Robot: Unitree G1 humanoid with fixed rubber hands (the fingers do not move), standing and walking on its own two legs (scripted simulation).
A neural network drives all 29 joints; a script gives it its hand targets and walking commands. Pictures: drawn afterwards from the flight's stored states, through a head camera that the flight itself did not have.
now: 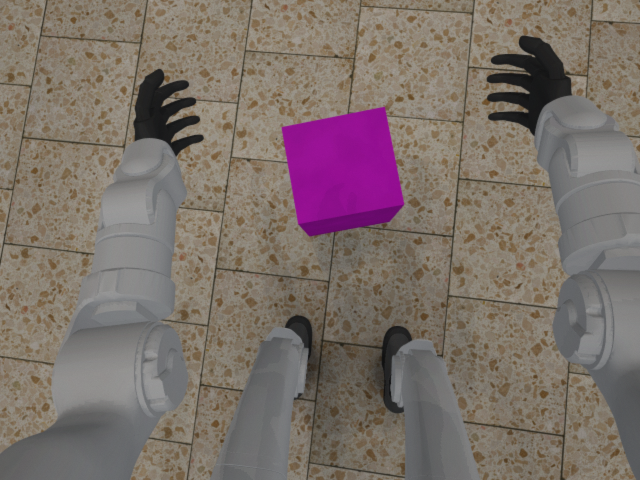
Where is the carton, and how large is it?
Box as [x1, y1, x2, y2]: [281, 107, 403, 235]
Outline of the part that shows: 384,107 281,127 298,223 309,235 389,221 403,205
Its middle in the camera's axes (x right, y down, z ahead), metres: +0.06 -0.14 +0.89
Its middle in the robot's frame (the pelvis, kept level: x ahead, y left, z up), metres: +0.55 +0.04 -0.54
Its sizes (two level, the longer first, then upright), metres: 0.210 0.200 0.250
